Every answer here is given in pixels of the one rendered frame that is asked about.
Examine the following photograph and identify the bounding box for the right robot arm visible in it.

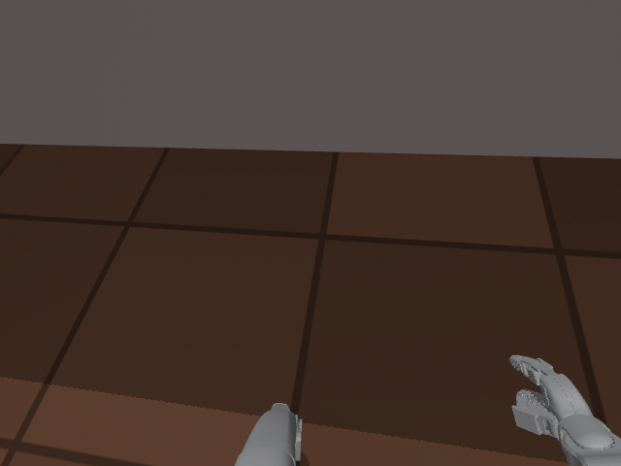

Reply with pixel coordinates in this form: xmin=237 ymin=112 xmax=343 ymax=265
xmin=558 ymin=414 xmax=621 ymax=466

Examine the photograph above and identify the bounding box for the right robot hand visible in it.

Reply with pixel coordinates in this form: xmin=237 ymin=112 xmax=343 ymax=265
xmin=510 ymin=355 xmax=593 ymax=442

